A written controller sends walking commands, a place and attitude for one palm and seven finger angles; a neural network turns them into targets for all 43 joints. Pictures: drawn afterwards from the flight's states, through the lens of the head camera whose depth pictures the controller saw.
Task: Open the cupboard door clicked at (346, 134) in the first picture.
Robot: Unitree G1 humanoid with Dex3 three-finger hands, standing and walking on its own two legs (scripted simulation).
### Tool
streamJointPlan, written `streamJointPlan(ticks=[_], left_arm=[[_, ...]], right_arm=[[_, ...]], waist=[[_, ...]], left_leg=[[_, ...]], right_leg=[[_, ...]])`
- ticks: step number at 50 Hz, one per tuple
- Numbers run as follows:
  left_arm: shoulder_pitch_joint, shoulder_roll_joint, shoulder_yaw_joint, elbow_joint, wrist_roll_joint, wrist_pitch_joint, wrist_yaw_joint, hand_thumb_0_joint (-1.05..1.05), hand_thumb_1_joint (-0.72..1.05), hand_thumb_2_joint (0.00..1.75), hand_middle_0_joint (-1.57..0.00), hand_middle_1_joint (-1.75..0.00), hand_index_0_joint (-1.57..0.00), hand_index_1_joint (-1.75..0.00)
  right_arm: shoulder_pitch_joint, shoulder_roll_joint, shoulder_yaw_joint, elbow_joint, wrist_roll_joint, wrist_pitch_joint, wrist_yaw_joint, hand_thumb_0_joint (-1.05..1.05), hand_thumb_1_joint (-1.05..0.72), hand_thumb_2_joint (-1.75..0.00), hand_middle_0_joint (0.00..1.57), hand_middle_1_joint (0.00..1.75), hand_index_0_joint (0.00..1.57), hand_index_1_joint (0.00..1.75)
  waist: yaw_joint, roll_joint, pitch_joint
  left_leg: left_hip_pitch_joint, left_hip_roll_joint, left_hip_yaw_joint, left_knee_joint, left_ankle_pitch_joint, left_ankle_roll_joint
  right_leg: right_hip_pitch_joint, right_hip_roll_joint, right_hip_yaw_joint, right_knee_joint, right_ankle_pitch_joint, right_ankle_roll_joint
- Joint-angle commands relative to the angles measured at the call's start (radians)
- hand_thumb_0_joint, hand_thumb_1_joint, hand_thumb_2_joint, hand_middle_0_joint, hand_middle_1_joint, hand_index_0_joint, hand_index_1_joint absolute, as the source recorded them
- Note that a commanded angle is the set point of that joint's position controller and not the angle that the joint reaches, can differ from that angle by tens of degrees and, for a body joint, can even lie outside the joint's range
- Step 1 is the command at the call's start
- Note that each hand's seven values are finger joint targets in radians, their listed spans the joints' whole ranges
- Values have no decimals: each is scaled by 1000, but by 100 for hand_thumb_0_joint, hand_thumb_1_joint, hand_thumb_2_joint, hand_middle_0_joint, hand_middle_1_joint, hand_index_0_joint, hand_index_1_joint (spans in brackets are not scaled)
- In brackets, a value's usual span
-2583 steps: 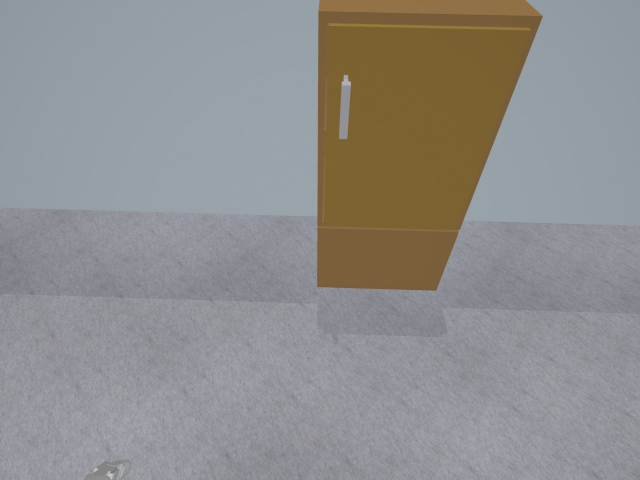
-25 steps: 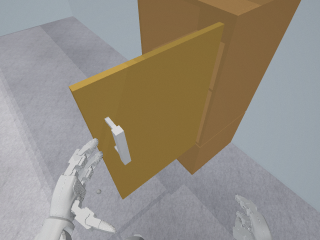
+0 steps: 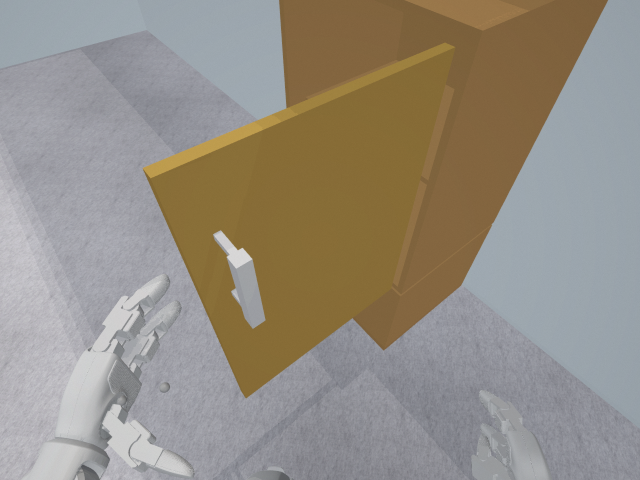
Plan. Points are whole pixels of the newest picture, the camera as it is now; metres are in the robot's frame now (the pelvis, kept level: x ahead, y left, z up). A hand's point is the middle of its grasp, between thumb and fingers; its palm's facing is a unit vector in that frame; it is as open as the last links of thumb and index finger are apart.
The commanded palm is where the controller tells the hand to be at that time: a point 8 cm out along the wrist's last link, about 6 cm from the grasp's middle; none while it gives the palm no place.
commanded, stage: draw the hand back to the body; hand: left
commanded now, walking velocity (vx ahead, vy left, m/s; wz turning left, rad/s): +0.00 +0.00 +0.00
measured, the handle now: (239, 281) +0.34 +0.12 +0.08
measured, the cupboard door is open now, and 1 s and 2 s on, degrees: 90 90 90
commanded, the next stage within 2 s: step back with the hand held close in 1.44 s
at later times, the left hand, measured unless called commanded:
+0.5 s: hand (82, 367) +0.20 +0.23 +0.14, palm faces +0.19 -0.95 -0.24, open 15.4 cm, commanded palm +0.16 +0.28 +0.16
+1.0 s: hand (13, 301) +0.23 +0.27 +0.20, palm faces +0.41 -0.82 -0.40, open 9.8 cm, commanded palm +0.18 +0.31 +0.22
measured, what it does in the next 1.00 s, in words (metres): rises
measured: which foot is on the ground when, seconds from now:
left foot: down 0.00-1.00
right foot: down 0.00-1.00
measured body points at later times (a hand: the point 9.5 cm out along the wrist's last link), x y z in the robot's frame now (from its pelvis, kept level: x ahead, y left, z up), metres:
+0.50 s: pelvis +0.00 +0.02 +0.03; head -0.01 +0.02 +0.48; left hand +0.18 +0.28 +0.15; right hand +0.19 -0.20 -0.03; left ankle +0.02 +0.10 -0.68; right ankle -0.01 -0.09 -0.68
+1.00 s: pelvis +0.03 +0.02 +0.06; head +0.02 +0.00 +0.51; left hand +0.20 +0.32 +0.22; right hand +0.22 -0.20 -0.02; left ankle +0.02 +0.10 -0.68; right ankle -0.01 -0.09 -0.68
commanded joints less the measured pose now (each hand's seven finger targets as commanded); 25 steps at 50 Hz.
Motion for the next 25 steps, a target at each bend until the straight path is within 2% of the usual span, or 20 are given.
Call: streamJointPlan(ticks=[1,2,3,5,6,7,10,11,12,16,18,19,20,21,23,24,25], left_arm=[[-19,155,138,-258,-22,-49,25,0,-50,30,-15,-30,-15,-30],[4,157,151,-243,-25,-34,28,0,-50,30,-15,-30,-15,-30],[11,127,120,-251,-26,-23,24,0,-50,30,-15,-30,-15,-30],[19,110,101,-250,-34,2,15,0,-50,30,-15,-30,-15,-30],[8,116,99,-266,-35,12,10,0,-50,30,-15,-30,-15,-30],[5,121,100,-258,-37,25,6,0,-50,30,-15,-30,-15,-30],[-47,156,120,-310,-31,41,5,0,-50,30,-15,-30,-15,-30],[-64,161,124,-319,-30,43,6,0,-50,30,-15,-30,-15,-30],[-68,186,151,-326,-32,48,9,0,-50,30,-15,-30,-15,-30],[-71,188,174,-353,-36,62,12,0,-40,34,-15,-30,-15,-30],[-68,185,177,-337,-38,89,9,0,-32,37,-16,-30,-16,-30],[-122,295,191,-431,119,105,176,0,-29,39,-16,-30,-16,-30],[-35,189,133,-395,135,136,250,0,-26,40,-16,-30,-16,-30],[2,142,94,-380,148,158,284,0,-22,42,-16,-30,-16,-30],[11,149,88,-393,190,180,340,0,-15,45,-16,-30,-16,-30],[-14,171,99,-425,204,180,362,0,-12,47,-16,-30,-16,-30],[-7,185,113,-420,214,182,380,0,-8,48,-16,-30,-16,-30]], right_arm=[[-79,-101,-49,-178,10,-54,-14,0,-90,-90,20,30,20,30],[-87,-101,-49,-176,13,-53,-13,0,-90,-90,20,30,20,30],[-89,-102,-45,-182,15,-54,-12,0,-90,-90,20,30,20,30],[-90,-104,-43,-185,18,-59,-13,0,-90,-90,20,30,20,30],[-88,-111,-43,-187,19,-63,-15,0,-90,-90,20,30,20,30],[-93,-113,-41,-185,18,-66,-16,0,-90,-90,20,30,20,30],[-87,-119,-35,-185,17,-81,-23,0,-90,-90,20,30,20,30],[-84,-119,-33,-183,17,-87,-25,0,-90,-90,20,30,20,30],[-90,-122,-31,-177,15,-91,-26,0,-90,-90,20,30,20,30],[-90,-114,-24,-167,20,-108,-29,0,-90,-90,20,30,20,30],[-100,-115,-21,-160,23,-114,-28,0,-90,-90,20,30,20,30],[-125,-106,-20,-162,4,-94,-48,0,-90,-90,20,30,20,30],[-115,-87,-10,-155,-4,-85,-55,0,-90,-90,20,30,20,30],[-109,-87,-8,-154,-3,-77,-54,0,-90,-90,20,30,20,30],[-115,-92,-10,-138,-4,-59,-52,0,-90,-90,20,30,20,30],[-118,-98,-10,-135,-8,-55,-52,0,-90,-90,20,30,20,30],[-124,-96,-10,-126,-11,-54,-53,0,-90,-90,20,30,20,30]], waist=[[17,18,-143],[22,8,-128],[16,24,-109],[10,3,-75],[6,5,-83],[2,-24,-63],[3,11,-65],[-1,-1,-59],[10,8,-58],[20,53,-59],[21,43,-39],[67,54,-30],[43,62,36],[34,33,70],[32,36,79],[34,36,54],[35,28,55]], left_leg=[[168,-13,-38,-180,252,-4],[166,-11,-42,-187,247,-4],[178,-11,-40,-199,242,-4],[189,-7,-47,-220,214,-5],[202,-6,-49,-226,210,-3],[194,-5,-51,-228,201,0],[227,-2,-59,-254,185,-1],[238,-1,-66,-264,182,-2],[239,-1,-66,-267,188,-1],[291,1,-74,-304,195,-9],[296,4,-77,-321,183,-9],[303,10,-73,-370,141,-3],[311,12,-74,-400,102,-8],[306,17,-87,-423,65,-12],[334,25,-83,-450,69,-7],[356,24,-85,-466,79,-7],[371,24,-80,-479,93,-5]], right_leg=[[110,-9,68,-184,307,28],[116,-5,68,-194,289,24],[106,-5,59,-200,283,25],[95,-2,47,-219,254,27],[97,-1,47,-226,248,28],[104,0,52,-239,237,29],[105,-1,44,-251,210,26],[105,0,38,-254,207,26],[121,1,42,-261,209,22],[140,1,27,-275,216,19],[149,2,23,-290,206,19],[174,-25,89,-359,180,7],[164,-33,84,-386,149,8],[164,-35,71,-389,131,11],[208,-36,72,-413,138,12],[235,-38,70,-421,152,12],[258,-39,69,-434,164,12]])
